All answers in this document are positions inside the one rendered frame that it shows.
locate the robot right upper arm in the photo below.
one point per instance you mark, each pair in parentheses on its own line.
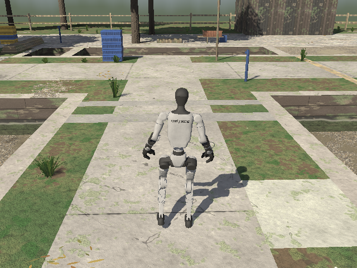
(197,118)

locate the robot torso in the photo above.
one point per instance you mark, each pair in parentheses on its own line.
(179,129)

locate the left robot shin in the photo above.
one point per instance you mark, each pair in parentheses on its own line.
(161,198)

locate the robot right forearm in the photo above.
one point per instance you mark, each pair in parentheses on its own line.
(207,146)

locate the robot left hand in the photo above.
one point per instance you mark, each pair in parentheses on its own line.
(151,151)

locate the robot right hand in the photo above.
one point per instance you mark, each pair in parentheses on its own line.
(208,155)

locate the robot left upper arm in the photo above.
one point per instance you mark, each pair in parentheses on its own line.
(158,126)

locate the robot left forearm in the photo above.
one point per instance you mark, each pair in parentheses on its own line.
(149,143)

